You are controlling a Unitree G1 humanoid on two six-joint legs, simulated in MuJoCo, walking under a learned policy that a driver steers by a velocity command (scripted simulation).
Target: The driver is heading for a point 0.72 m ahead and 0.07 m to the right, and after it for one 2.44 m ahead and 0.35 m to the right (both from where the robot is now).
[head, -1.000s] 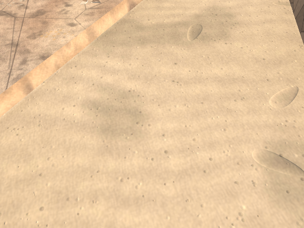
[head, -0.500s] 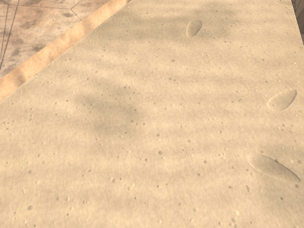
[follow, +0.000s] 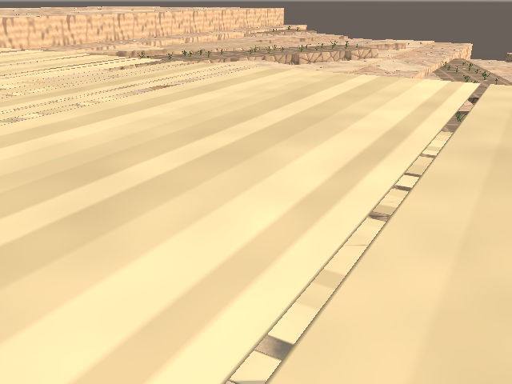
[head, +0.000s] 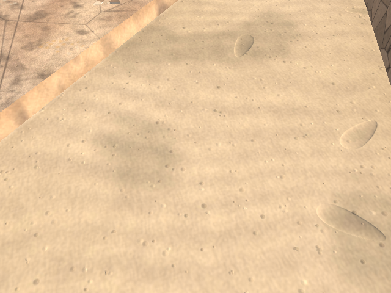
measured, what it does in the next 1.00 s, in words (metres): walks ahead: right foot, then left foot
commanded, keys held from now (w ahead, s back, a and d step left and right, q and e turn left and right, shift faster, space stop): w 1.00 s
